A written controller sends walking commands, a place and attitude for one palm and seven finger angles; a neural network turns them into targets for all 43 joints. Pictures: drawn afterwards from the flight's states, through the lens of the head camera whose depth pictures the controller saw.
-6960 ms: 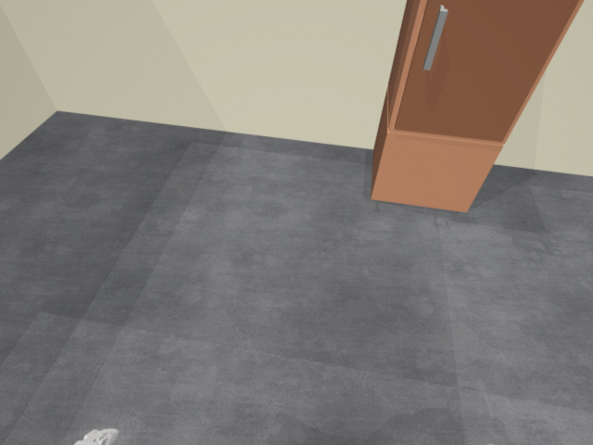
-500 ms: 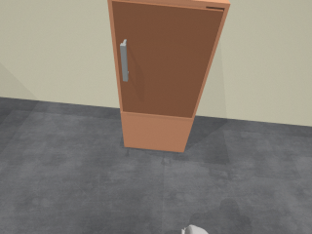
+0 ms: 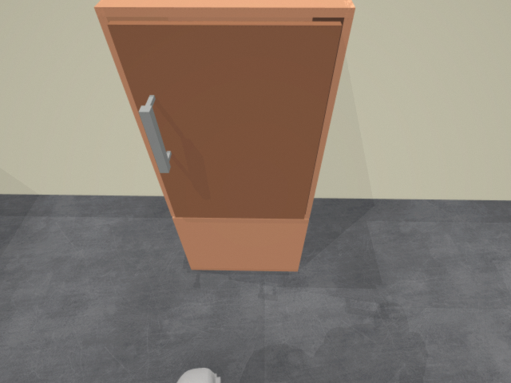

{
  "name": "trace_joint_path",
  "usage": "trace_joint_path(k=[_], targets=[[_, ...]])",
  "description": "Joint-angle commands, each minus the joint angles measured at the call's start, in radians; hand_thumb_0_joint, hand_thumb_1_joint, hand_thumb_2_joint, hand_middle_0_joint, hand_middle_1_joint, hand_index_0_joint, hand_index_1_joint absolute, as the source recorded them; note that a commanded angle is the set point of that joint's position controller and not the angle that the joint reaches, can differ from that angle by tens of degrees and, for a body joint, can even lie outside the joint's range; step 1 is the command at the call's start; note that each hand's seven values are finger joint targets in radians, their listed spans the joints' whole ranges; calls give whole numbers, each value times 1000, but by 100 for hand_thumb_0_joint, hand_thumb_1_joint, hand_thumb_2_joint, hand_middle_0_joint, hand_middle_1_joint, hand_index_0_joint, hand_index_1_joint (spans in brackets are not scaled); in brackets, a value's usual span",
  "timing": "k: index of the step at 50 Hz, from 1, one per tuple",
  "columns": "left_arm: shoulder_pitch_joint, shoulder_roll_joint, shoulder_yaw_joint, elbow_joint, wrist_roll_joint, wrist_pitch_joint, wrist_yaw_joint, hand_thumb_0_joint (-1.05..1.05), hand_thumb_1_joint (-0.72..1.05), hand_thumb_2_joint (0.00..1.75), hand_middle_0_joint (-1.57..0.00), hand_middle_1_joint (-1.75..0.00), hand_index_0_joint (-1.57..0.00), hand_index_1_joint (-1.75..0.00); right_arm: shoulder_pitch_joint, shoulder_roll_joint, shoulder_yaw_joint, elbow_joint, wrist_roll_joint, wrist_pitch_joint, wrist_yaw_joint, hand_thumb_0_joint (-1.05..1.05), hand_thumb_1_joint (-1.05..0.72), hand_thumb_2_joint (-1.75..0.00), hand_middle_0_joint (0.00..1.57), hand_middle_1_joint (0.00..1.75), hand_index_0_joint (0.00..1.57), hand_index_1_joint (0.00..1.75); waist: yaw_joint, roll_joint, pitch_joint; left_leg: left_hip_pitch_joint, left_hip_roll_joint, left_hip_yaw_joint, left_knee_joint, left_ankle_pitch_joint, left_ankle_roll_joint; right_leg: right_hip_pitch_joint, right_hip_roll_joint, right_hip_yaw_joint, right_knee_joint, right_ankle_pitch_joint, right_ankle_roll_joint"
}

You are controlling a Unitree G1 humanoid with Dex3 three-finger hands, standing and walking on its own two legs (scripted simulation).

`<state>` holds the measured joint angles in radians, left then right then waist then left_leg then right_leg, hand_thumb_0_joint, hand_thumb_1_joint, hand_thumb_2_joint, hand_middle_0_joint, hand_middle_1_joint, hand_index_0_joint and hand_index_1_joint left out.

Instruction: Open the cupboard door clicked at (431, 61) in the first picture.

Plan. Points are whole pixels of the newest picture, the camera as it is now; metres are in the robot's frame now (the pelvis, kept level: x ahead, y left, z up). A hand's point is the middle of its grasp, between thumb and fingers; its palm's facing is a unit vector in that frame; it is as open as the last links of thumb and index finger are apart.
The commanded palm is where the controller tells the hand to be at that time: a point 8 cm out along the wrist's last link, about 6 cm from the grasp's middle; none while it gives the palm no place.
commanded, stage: come to a stop and stand still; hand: left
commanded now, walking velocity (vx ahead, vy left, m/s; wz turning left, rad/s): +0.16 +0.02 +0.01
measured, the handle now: (158, 136) +0.61 +0.24 +0.02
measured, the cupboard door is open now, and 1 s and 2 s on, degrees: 0 0 0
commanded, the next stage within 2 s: look again from close up in 1.12 s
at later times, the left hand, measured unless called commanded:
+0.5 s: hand out of the picture +0.08 +0.20 -0.17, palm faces +0.01 -0.97 -0.26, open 7.3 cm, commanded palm none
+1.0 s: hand out of the picture +0.06 +0.14 -0.16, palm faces +0.01 -0.98 -0.21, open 7.2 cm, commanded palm none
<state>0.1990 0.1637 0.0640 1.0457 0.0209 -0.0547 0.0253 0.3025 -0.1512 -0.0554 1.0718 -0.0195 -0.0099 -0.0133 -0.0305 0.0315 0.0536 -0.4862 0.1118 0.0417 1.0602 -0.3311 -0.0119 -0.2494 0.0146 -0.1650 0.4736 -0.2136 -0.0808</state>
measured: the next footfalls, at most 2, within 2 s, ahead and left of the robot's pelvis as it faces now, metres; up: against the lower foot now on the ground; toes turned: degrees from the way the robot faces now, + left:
left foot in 0.18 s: +0.16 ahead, +0.15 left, +0.00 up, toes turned +4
right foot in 0.54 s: +0.09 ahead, -0.09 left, +0.00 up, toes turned -5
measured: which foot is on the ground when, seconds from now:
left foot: up 0.00-0.16, down 0.18-0.54, up 0.56-0.78, down 0.80-1.00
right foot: down 0.00-0.24, up 0.26-0.52, down 0.54-1.00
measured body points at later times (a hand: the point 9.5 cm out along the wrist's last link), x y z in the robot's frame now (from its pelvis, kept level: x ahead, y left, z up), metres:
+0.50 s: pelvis +0.05 +0.00 +0.00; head +0.09 -0.01 +0.44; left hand +0.08 +0.25 -0.15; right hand +0.14 -0.22 -0.16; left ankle +0.12 +0.15 -0.74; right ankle +0.01 -0.11 -0.72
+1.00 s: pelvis +0.02 -0.04 +0.01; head +0.02 -0.05 +0.46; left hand +0.06 +0.19 -0.15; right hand +0.01 -0.26 -0.16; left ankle +0.01 +0.10 -0.74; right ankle +0.02 -0.12 -0.74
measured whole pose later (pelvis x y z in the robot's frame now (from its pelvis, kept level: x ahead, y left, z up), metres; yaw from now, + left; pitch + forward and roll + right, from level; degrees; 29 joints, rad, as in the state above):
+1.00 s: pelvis +0.02 -0.04 +0.01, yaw -2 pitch -2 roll +0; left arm 0.20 0.16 0.02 1.11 0.01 0.01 0.03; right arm 0.26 -0.13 -0.01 1.15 -0.01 0.02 -0.03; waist 0.00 0.01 0.03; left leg -0.14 0.05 0.03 0.41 -0.24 -0.04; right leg -0.18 0.02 -0.09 0.43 -0.22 -0.06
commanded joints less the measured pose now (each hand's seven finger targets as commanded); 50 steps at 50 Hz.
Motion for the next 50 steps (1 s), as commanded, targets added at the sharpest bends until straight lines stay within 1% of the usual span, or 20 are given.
trace_joint_path(k=[1,6,7,9,12,16,18,21,23,25,26,27,28,29,31,35,37,39,42,50], targets=[[69,107,-1,-17,-1,-18,-10,0,90,90,-20,-30,-20,-30,72,-2,11,-30,-4,0,18,0,-90,-90,20,30,20,30,4,-127,-8,67,11,27,-200,61,-19,-54,-257,196,-277,117,-95],[90,101,-17,20,-6,6,1,0,90,90,-20,-30,-20,-30,-16,-23,30,-30,5,-16,0,0,-90,-90,20,30,20,30,18,-129,-45,258,-40,22,-526,187,-33,28,-204,151,-122,404,-38],[88,97,-23,24,-9,13,2,0,90,90,-20,-30,-20,-30,9,-41,30,-13,8,-18,-2,0,-90,-90,20,30,20,30,5,-109,-62,344,-27,10,-610,339,-30,9,-179,131,-67,362,-5],[161,59,-32,26,-14,32,14,0,90,90,-20,-30,-20,-30,-5,-131,17,-20,7,-22,-12,0,-90,-90,20,30,20,30,31,47,-77,427,120,-89,-614,725,34,-35,-115,121,-15,121,65],[168,82,-30,13,-14,67,15,0,90,90,-20,-30,-20,-30,-68,-175,2,-39,13,-1,-32,0,-90,-90,20,30,20,30,34,229,-29,317,220,-178,-723,795,137,-11,-74,80,148,-190,103],[156,89,-7,-23,-5,85,11,0,90,90,-20,-30,-20,-30,-90,-207,-28,-70,1,18,-45,0,-90,-90,20,30,20,30,19,137,-124,430,267,-175,-676,906,217,-167,-65,156,482,-356,103],[141,80,1,-45,-4,85,7,0,90,90,-20,-30,-20,-30,-109,-208,-38,-88,-1,22,-41,0,-90,-90,20,30,20,30,16,85,-159,453,257,-146,-655,864,214,-201,-62,161,523,-337,112],[136,62,5,-70,-7,88,4,0,90,90,-20,-30,-20,-30,-138,-200,-44,-104,-4,24,-33,0,-90,-90,20,30,20,30,22,133,-179,390,233,-127,-668,696,192,-139,-71,146,424,-313,111],[173,53,4,-64,-7,82,1,0,90,90,-20,-30,-20,-30,-167,-193,-45,-114,-5,26,-24,0,-90,-90,20,30,20,30,44,144,-169,291,197,-113,-669,512,162,-24,-64,113,244,-231,102],[243,81,8,-41,4,73,2,0,90,90,-20,-30,-20,-30,-181,-160,-44,-122,5,35,-16,0,-90,-90,20,30,20,30,77,25,-145,167,95,-57,-573,205,82,109,-70,104,-40,1,107],[213,156,12,-55,15,64,6,0,90,90,-20,-30,-20,-30,-161,-92,-36,-135,13,41,-8,0,-90,-90,20,30,20,30,60,-195,-82,57,-19,17,-430,-30,10,76,-239,334,-179,-3,49],[132,208,12,-85,14,61,6,0,90,90,-20,-30,-20,-30,-183,-53,-21,-157,13,48,4,0,-90,-90,20,30,20,30,52,-297,-26,57,-68,15,-320,-176,-13,-67,-371,432,-242,14,-42],[95,205,13,-102,14,60,7,0,90,90,-20,-30,-20,-30,-213,-67,-23,-158,7,60,2,0,-90,-90,20,30,20,30,66,-256,-20,93,-65,-38,-218,-200,-4,-149,-368,437,-249,-23,-85],[55,198,15,-100,14,57,9,0,90,90,-20,-30,-20,-30,-201,-68,-21,-146,5,64,0,0,-90,-90,20,30,20,30,49,-288,3,76,-65,-61,-158,-178,7,-156,-339,425,-233,-6,-92],[1,153,1,-98,11,56,8,0,90,90,-20,-30,-20,-30,-136,-78,-20,-97,7,53,1,0,-90,-90,20,30,20,30,15,-215,12,88,-68,-42,-109,-114,3,-113,-270,311,-176,143,-81],[52,156,1,-67,3,48,13,0,90,90,-20,-30,-20,-30,-92,-61,4,-65,12,32,-7,0,-90,-90,20,30,20,30,40,-165,-61,151,-70,-5,-374,-82,-17,71,-247,269,-92,378,-86],[56,151,-5,-41,-8,45,14,0,90,90,-20,-30,-20,-30,-48,-53,13,-36,12,22,-12,0,-90,-90,20,30,20,30,30,-156,-81,266,-68,-6,-587,63,-16,83,-227,256,-59,348,-49],[75,107,-17,-27,-21,46,10,0,90,90,-20,-30,-20,-30,-26,-92,21,-8,5,1,-19,0,-90,-90,20,30,20,30,45,-10,-91,374,23,-102,-681,364,21,31,-150,214,-32,247,31],[58,103,-21,-3,-18,51,9,0,90,90,-20,-30,-20,-30,-47,-101,28,18,7,-2,-25,0,-90,-90,20,30,20,30,53,82,-74,305,41,-104,-687,335,31,107,-123,190,-76,162,60],[63,102,-31,39,-18,49,4,0,90,90,-20,-30,-20,-30,18,-67,35,52,3,14,-22,0,-90,-90,20,30,20,30,34,-54,45,280,-15,-52,-731,85,11,34,-133,242,-216,-90,50]])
